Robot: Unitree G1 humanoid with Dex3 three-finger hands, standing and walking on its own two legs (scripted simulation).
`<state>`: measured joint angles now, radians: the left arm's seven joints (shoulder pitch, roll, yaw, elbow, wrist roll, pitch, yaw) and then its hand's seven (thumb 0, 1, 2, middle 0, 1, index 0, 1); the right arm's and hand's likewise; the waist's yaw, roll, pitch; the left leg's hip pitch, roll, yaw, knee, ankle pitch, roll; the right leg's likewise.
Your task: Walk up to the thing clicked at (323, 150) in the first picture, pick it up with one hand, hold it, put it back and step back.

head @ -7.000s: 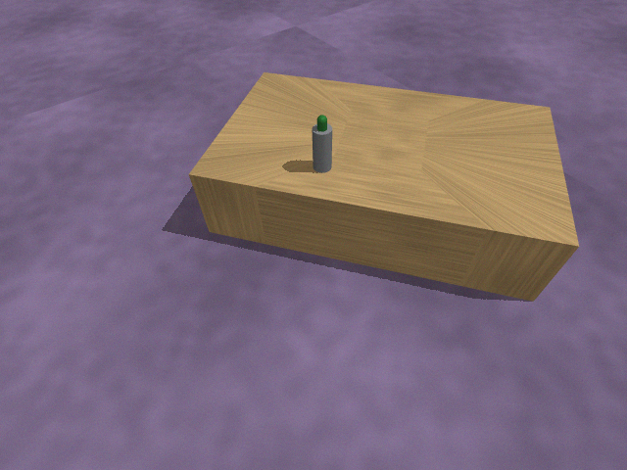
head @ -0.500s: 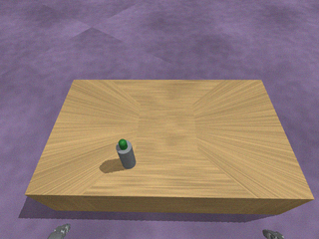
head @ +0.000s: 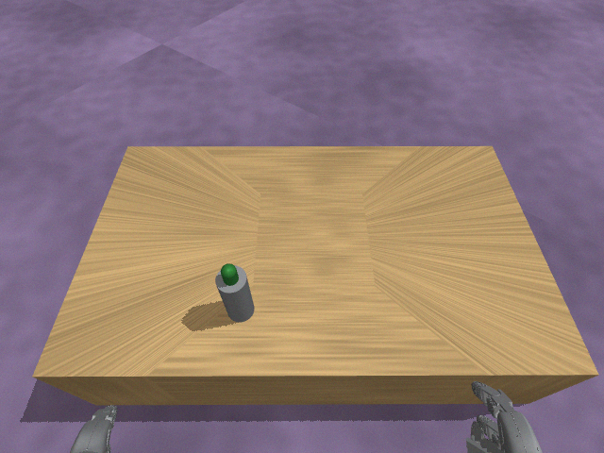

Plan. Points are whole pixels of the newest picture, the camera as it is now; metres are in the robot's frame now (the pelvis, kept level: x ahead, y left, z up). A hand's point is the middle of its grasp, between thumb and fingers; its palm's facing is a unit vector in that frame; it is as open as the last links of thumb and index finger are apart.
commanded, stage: go down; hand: left
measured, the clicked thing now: (234, 290) +0.49 +0.16 -0.32
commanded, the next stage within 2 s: none
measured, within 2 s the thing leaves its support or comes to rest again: neither
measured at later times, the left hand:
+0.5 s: hand out of the picture +0.14 +0.25 -0.12, palm faces +0.05 -0.94 -0.33, open 17.4 cm
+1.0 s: hand (112, 438) +0.17 +0.28 -0.11, palm faces +0.13 -0.94 -0.33, open 17.4 cm
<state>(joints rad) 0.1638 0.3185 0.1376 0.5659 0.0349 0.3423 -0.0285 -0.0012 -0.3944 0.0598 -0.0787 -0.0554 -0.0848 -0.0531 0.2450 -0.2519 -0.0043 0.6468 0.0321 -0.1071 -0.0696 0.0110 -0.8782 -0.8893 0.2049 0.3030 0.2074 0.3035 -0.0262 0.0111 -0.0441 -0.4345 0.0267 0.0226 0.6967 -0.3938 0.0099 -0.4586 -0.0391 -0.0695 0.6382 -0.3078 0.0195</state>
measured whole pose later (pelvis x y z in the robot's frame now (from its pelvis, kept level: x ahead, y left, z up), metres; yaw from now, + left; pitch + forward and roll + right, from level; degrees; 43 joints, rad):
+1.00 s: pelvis -0.03 +0.00 -0.04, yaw +2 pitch +11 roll -3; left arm 0.19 0.42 0.22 0.24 -0.03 0.48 -0.08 -0.01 -0.57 0.07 -0.09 -0.07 -0.09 -0.08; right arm 0.27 -0.24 0.04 0.63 0.02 -0.28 -0.20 0.01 -0.85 -0.89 0.21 0.30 0.21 0.30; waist -0.03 0.02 -0.12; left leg -0.71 0.03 -0.04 1.02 -0.51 0.00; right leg -0.70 -0.04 -0.12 0.94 -0.42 0.01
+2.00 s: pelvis -0.04 +0.00 -0.07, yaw -1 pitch +20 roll -3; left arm -0.59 0.76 0.58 1.17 -0.04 -0.20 -0.48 -0.01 -0.51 0.04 -0.07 -0.02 -0.06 -0.03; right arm 0.34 -0.31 0.05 0.70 -0.03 -0.17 -0.11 0.01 -0.89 -0.90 0.21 0.30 0.21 0.30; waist -0.10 -0.02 -0.08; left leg -0.98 0.05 -0.02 1.13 -0.51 0.01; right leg -0.99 -0.03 -0.09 1.04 -0.40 0.00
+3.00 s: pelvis -0.04 +0.00 -0.08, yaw -1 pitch +24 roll -5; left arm -0.73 0.86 0.64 1.22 -0.06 -0.24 -0.54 -0.01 -0.47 0.06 -0.06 -0.02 -0.05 -0.04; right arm 0.34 -0.30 0.09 0.69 -0.04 -0.14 -0.09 0.01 -0.90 -0.90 0.21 0.30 0.21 0.30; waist -0.14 -0.01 -0.08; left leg -1.11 0.05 -0.03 1.23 -0.54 0.01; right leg -1.10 -0.03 -0.10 1.11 -0.43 0.01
